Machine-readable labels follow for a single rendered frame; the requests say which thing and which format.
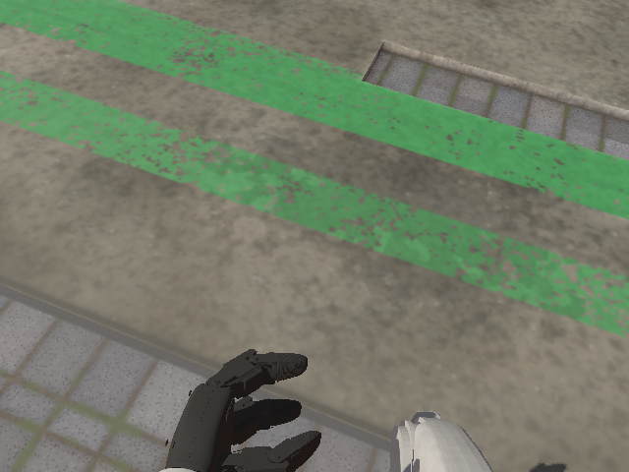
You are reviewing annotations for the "robot left hand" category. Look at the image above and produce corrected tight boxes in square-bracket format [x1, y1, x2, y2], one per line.
[165, 349, 321, 472]

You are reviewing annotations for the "robot right thigh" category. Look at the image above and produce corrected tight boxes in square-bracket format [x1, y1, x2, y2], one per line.
[390, 417, 493, 472]

